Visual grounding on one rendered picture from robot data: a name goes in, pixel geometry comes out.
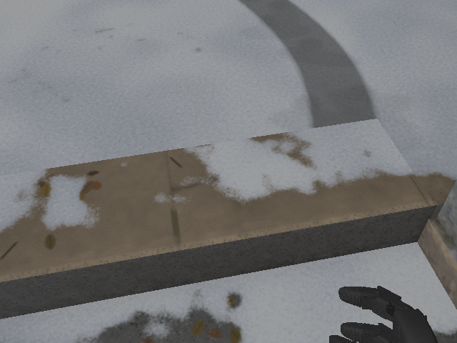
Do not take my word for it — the robot right hand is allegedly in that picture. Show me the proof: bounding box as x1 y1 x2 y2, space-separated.
329 286 438 343

